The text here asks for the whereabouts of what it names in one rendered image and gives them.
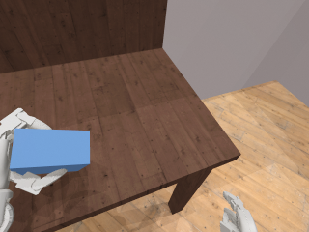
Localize left robot forearm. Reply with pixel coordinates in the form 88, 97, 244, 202
0, 189, 14, 232

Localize table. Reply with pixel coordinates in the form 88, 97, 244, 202
0, 0, 241, 232

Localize left robot hand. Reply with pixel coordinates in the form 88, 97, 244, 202
0, 108, 68, 195

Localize right robot hand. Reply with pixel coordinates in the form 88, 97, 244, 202
220, 191, 258, 232

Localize sponge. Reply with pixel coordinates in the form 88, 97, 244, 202
10, 128, 90, 176

